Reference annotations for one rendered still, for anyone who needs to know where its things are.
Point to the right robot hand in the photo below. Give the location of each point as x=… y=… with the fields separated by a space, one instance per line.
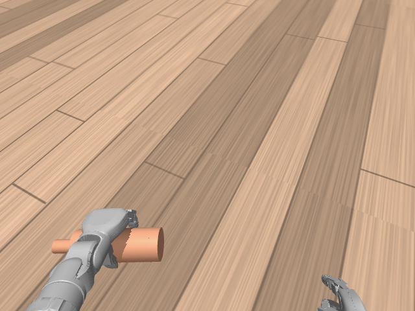
x=348 y=298

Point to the left robot hand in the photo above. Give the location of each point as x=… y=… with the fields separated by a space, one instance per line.
x=110 y=222

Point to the left robot arm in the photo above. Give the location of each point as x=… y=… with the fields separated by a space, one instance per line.
x=73 y=278

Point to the bottle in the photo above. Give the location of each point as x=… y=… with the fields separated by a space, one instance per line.
x=142 y=244

